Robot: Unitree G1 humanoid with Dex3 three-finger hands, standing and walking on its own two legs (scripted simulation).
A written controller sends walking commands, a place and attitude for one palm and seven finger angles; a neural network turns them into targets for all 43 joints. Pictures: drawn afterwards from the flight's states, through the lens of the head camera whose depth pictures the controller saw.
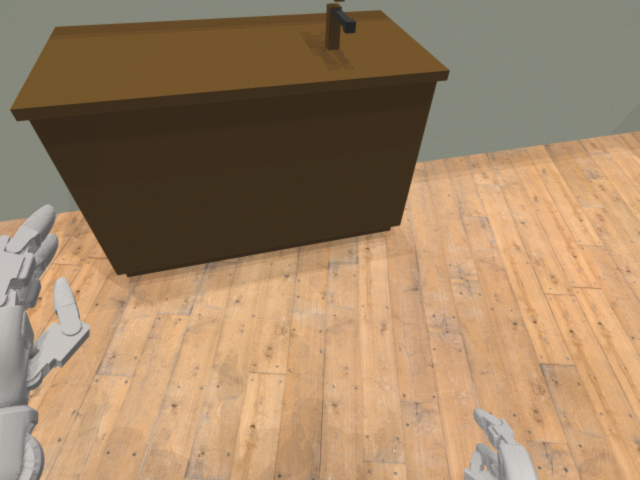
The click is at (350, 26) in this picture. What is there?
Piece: tap's lever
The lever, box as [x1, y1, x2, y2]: [343, 19, 355, 32]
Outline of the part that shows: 344,19 343,30 345,32 354,32 355,21 353,19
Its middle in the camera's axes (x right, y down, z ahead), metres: +0.08 -0.58 +1.05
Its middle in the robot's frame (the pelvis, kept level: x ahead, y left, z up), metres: +1.19 +0.00 +0.11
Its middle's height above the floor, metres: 0.89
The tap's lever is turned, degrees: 0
